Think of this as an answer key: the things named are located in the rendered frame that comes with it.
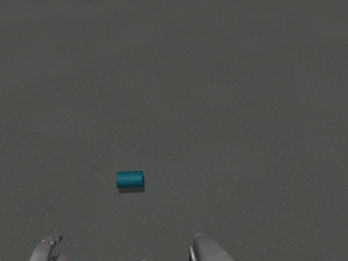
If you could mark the left robot hand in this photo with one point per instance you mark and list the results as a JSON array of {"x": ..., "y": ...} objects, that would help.
[{"x": 43, "y": 251}]

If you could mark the can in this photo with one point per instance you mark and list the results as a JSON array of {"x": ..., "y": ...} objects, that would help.
[{"x": 129, "y": 179}]

